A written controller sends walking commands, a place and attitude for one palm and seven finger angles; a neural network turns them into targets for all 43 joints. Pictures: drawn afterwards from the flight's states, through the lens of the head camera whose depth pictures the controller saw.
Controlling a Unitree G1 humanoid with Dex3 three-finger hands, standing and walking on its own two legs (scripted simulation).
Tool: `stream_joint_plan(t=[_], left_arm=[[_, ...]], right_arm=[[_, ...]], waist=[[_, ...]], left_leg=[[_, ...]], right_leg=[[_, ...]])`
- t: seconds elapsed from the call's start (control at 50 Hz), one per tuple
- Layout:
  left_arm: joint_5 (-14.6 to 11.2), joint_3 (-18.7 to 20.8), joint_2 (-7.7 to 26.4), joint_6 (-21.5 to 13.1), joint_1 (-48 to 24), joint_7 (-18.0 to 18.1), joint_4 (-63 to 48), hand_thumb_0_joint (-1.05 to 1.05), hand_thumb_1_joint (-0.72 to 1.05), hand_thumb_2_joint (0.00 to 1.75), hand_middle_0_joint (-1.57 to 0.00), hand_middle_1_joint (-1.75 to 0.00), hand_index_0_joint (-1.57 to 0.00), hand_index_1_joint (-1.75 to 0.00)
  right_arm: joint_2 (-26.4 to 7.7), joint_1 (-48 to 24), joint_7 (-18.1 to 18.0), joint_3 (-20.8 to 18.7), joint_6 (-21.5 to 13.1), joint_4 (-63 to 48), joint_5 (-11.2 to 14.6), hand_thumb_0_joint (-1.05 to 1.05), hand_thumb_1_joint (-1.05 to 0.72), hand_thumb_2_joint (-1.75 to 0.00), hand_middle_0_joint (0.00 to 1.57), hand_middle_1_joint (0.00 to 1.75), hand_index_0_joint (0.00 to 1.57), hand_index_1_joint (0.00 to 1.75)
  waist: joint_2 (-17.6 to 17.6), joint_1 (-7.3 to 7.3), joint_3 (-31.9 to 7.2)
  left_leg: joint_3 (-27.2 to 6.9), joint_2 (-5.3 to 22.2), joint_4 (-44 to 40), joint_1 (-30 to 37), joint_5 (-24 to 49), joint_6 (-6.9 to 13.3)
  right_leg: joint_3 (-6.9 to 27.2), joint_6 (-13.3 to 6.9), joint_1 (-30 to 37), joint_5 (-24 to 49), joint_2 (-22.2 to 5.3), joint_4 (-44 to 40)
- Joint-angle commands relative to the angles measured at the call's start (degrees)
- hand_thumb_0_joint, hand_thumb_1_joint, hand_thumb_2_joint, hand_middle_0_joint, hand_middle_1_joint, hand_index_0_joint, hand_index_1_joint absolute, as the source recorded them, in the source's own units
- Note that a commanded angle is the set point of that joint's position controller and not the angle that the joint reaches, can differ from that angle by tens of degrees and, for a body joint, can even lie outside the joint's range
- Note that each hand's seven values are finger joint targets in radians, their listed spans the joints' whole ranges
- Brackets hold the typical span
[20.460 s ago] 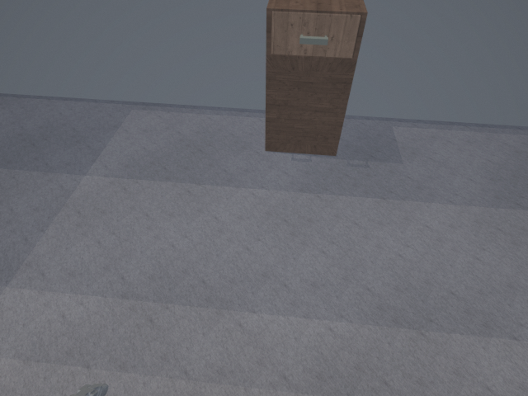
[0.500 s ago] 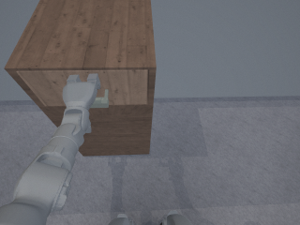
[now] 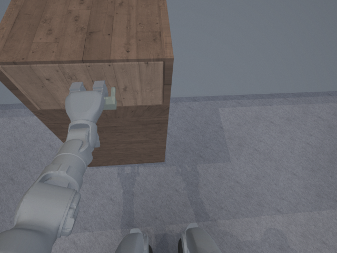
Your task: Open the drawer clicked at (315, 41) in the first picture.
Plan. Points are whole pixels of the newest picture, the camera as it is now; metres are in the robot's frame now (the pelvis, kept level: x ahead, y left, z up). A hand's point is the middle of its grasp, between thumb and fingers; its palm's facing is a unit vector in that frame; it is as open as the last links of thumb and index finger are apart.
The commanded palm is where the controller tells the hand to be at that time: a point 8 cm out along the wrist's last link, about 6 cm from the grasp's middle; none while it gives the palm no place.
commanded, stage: lower the fingers behind the handle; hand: left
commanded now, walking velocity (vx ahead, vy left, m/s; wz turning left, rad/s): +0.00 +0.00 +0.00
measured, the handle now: (92, 97) +0.52 +0.18 -0.01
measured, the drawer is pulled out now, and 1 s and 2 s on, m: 0.00 0.00 0.03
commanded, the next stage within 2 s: close the thumb around the handle in 0.26 s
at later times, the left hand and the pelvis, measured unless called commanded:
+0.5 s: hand (93, 116) +0.47 +0.18 -0.03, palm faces -0.03 -0.04 -1.00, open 13.4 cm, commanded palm +0.45 +0.17 +0.03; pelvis +0.01 +0.00 +0.01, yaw +0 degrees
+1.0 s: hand (93, 117) +0.46 +0.18 -0.03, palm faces -0.05 -0.02 -1.00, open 5.9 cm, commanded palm +0.45 +0.17 +0.03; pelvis +0.02 -0.01 +0.01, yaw +0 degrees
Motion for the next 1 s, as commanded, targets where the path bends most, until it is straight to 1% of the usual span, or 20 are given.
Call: stream_joint_plan(t=[0.0,0.1,0.18,0.22,0.26,0.28,0.3,0.34,0.4,0.46,0.48,0.54,0.62,0.7,0.76,0.78,0.84,0.86,0.9,0.98], left_arm=[[-0.8,1.5,10.9,2.7,-23.2,-0.2,-8.4,0.00,-0.50,0.30,-0.30,-1.20,-0.30,-1.20],[-0.8,0.4,10.0,-0.1,-22.4,-2.1,-7.9,0.00,-0.50,0.30,-0.30,-1.20,-0.30,-1.20],[-0.1,1.8,10.7,-3.0,-20.2,-1.9,-11.6,0.00,-0.50,0.30,-0.30,-1.20,-0.30,-1.20],[-0.2,0.8,8.6,-3.6,-19.9,-1.5,-12.4,0.00,-0.50,0.30,-0.30,-1.20,-0.30,-1.20],[0.2,2.2,9.8,-3.5,-17.6,-0.4,-12.0,0.00,-0.50,0.30,-0.30,-1.20,-0.30,-1.20],[0.5,1.0,8.7,-3.3,-19.7,0.1,-12.7,0.00,-0.50,0.30,-0.30,-1.20,-0.30,-1.20],[0.4,1.4,8.8,-3.0,-19.8,0.6,-13.1,0.00,-0.50,0.30,-0.30,-1.20,-0.30,-1.20],[0.8,1.3,9.0,-2.6,-22.3,1.4,-14.7,0.00,-0.50,0.30,-0.30,-1.20,-0.30,-1.20],[0.6,1.7,8.8,-1.3,-20.7,1.8,-15.4,0.00,-0.33,0.37,-0.31,-1.22,-0.31,-1.22],[0.2,0.8,7.6,-0.1,-20.2,1.4,-14.3,0.00,-0.16,0.44,-0.32,-1.24,-0.32,-1.24],[-0.1,0.7,7.5,0.0,-19.8,1.2,-14.6,0.00,-0.11,0.47,-0.33,-1.24,-0.33,-1.24],[-0.2,2.2,10.0,0.0,-19.0,0.4,-14.6,0.00,0.06,0.54,-0.34,-1.26,-0.34,-1.26],[-0.6,3.3,10.8,-0.3,-14.1,-0.5,-12.6,0.00,0.28,0.64,-0.36,-1.28,-0.36,-1.28],[-0.2,1.8,9.1,-1.5,-14.1,-0.6,-13.1,0.00,0.51,0.73,-0.37,-1.31,-0.37,-1.31],[0.0,3.0,10.5,-2.4,-14.7,-0.5,-13.7,0.00,0.68,0.80,-0.38,-1.33,-0.38,-1.33],[0.4,1.1,8.9,-2.7,-16.8,-0.4,-14.4,0.00,0.73,0.83,-0.39,-1.33,-0.39,-1.33],[0.5,1.5,9.2,-3.1,-19.1,0.4,-15.2,0.00,0.90,0.90,-0.40,-1.35,-0.40,-1.35],[0.4,2.4,9.9,-2.8,-17.8,0.7,-14.3,0.00,0.90,0.90,-0.40,-1.35,-0.40,-1.35],[0.5,0.8,8.0,-2.1,-19.1,1.1,-13.2,0.00,0.90,0.90,-0.40,-1.35,-0.40,-1.35],[-0.1,1.2,9.6,-1.0,-23.1,1.2,-13.1,0.00,0.90,0.90,-0.40,-1.35,-0.40,-1.35]], right_arm=[[-10.2,6.8,-1.0,-3.2,-0.4,-4.3,0.1,0.00,-0.90,-0.90,0.20,0.30,0.20,0.30],[-9.8,6.4,-1.6,-2.8,-1.0,-5.1,0.3,0.00,-0.90,-0.90,0.20,0.30,0.20,0.30],[-9.5,6.4,-1.5,-3.1,-1.3,-6.0,0.0,0.00,-0.90,-0.90,0.20,0.30,0.20,0.30],[-9.1,6.3,-1.2,-3.4,-1.2,-5.9,0.0,0.00,-0.90,-0.90,0.20,0.30,0.20,0.30],[-9.3,6.2,-1.0,-3.6,-0.9,-5.8,-0.1,0.00,-0.90,-0.90,0.20,0.30,0.20,0.30],[-9.3,6.1,-0.9,-3.6,-0.8,-5.7,-0.1,0.00,-0.90,-0.90,0.20,0.30,0.20,0.30],[-9.3,6.0,-0.8,-3.8,-0.8,-5.6,-0.2,0.00,-0.90,-0.90,0.20,0.30,0.20,0.30],[-9.3,6.0,-0.6,-3.9,-0.6,-5.3,-0.3,0.00,-0.90,-0.90,0.20,0.30,0.20,0.30],[-9.1,5.7,-0.3,-4.2,0.0,-5.2,-0.5,0.00,-0.90,-0.90,0.20,0.30,0.20,0.30],[-9.1,5.7,-0.4,-4.1,0.4,-4.8,-0.4,0.00,-0.90,-0.90,0.20,0.30,0.20,0.30],[-9.1,5.5,-0.3,-4.0,0.5,-5.1,-0.4,0.00,-0.90,-0.90,0.20,0.30,0.20,0.30],[-9.2,5.1,-0.7,-3.7,0.7,-5.4,-0.2,0.00,-0.90,-0.90,0.20,0.30,0.20,0.30],[-8.9,4.7,-0.9,-3.3,0.7,-5.9,-0.1,0.00,-0.90,-0.90,0.20,0.30,0.20,0.30],[-8.6,4.9,-1.0,-3.5,0.2,-6.1,0.0,0.00,-0.90,-0.90,0.20,0.30,0.20,0.30],[-8.7,5.2,-1.1,-3.6,0.0,-5.8,0.1,0.00,-0.90,-0.90,0.20,0.30,0.20,0.30],[-8.6,5.0,-1.0,-3.7,-0.2,-5.8,0.0,0.00,-0.90,-0.90,0.20,0.30,0.20,0.30],[-8.7,5.2,-0.9,-4.0,-0.4,-5.3,-0.1,0.00,-0.90,-0.90,0.20,0.30,0.20,0.30],[-8.8,5.3,-0.9,-3.9,-0.4,-5.2,-0.1,0.00,-0.90,-0.90,0.20,0.30,0.20,0.30],[-8.8,5.4,-0.8,-4.0,-0.5,-4.9,-0.1,0.00,-0.90,-0.90,0.20,0.30,0.20,0.30],[-9.1,5.5,-1.0,-3.8,-0.4,-4.7,-0.1,0.00,-0.90,-0.90,0.20,0.30,0.20,0.30]], waist=[[0.0,-1.50,-24.4],[-1.5,-1.89,-20.0],[0.9,-0.41,-24.1],[1.5,-0.75,-23.3],[0.9,-0.07,-23.8],[0.5,-0.92,-23.4],[1.2,-0.48,-23.7],[2.8,-0.84,-26.2],[3.9,-0.25,-28.1],[2.3,-0.71,-26.3],[1.4,-0.51,-27.5],[1.3,-0.08,-27.3],[-1.4,0.82,-23.9],[-1.6,0.34,-23.0],[-1.6,0.48,-23.6],[-0.6,-0.45,-23.5],[0.6,-0.66,-24.7],[0.8,-0.06,-24.3],[0.2,-0.89,-23.5],[-0.6,-1.94,-25.1]], left_leg=[[-3.3,0.9,-8.6,23.9,22.0,-1.2],[-2.7,0.7,-8.7,20.7,17.9,-0.7],[-2.7,0.8,-7.8,23.3,22.5,-1.0],[-3.0,1.0,-7.4,23.9,24.4,-1.2],[-2.9,1.0,-6.8,23.9,25.2,-1.3],[-3.1,1.1,-6.8,23.6,25.3,-1.3],[-3.0,1.0,-6.8,23.6,25.0,-1.4],[-3.4,1.1,-6.5,25.8,27.4,-1.6],[-3.1,1.2,-6.3,28.1,30.3,-1.9],[-3.1,1.3,-6.7,27.6,30.7,-1.8],[-2.8,1.1,-6.9,27.4,30.6,-1.5],[-2.0,0.8,-7.4,26.0,29.0,-1.2],[-1.0,0.2,-7.9,21.9,27.0,-0.7],[-0.7,0.1,-8.0,21.4,25.3,-0.6],[-1.1,0.1,-7.5,21.3,25.3,-0.7],[-1.2,0.2,-7.6,21.7,25.0,-0.7],[-1.7,0.4,-7.1,23.3,24.9,-0.9],[-1.6,0.2,-7.0,22.8,24.5,-0.9],[-1.9,0.3,-7.0,22.9,24.2,-1.0],[-1.7,0.1,-6.7,22.2,23.0,-0.6]], right_leg=[[-0.8,-1.9,12.1,13.5,0.9,-8.1],[-0.3,-2.0,11.6,11.4,0.6,-8.7],[-0.2,-2.2,12.3,14.8,0.7,-7.3],[-0.3,-2.3,11.6,16.1,0.8,-6.9],[-0.3,-2.3,11.5,16.6,0.9,-6.5],[-0.4,-2.2,10.9,16.7,0.9,-6.5],[-0.4,-2.3,11.2,16.5,0.8,-6.5],[-0.4,-2.2,10.7,17.6,0.8,-5.9],[-0.6,-2.3,12.1,19.6,1.0,-6.0],[-0.7,-2.2,12.9,20.7,0.9,-6.4],[-0.4,-2.0,14.3,21.4,0.9,-6.8],[0.2,-1.9,16.5,22.6,0.8,-7.3],[1.0,-2.0,20.0,24.7,0.5,-8.0],[1.2,-1.9,19.4,23.5,0.6,-8.4],[1.2,-1.9,18.7,23.1,0.6,-7.7],[1.1,-1.8,17.3,22.3,0.6,-7.9],[0.8,-1.9,15.1,20.2,0.6,-7.4],[0.8,-2.1,15.3,19.9,0.7,-7.3],[0.4,-2.1,14.0,18.9,0.8,-7.4],[0.8,-1.6,14.8,18.7,0.6,-7.7]])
